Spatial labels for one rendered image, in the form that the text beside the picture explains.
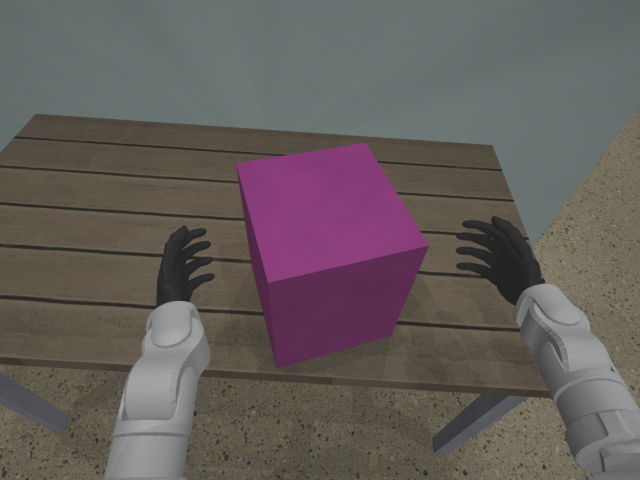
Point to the right robot forearm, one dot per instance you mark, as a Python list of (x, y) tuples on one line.
[(601, 417)]

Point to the left robot hand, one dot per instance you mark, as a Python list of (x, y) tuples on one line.
[(172, 283)]

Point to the left robot forearm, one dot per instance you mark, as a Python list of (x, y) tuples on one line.
[(158, 401)]

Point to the table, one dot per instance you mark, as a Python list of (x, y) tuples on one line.
[(88, 204)]

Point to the right robot hand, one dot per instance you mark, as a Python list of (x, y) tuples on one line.
[(513, 268)]

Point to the carton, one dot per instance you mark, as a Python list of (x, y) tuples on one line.
[(333, 249)]

